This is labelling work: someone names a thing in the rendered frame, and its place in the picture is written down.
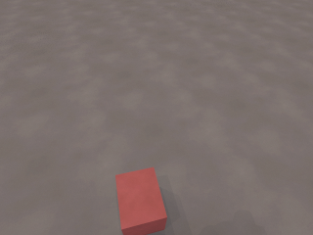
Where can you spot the carton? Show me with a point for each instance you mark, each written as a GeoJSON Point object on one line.
{"type": "Point", "coordinates": [140, 204]}

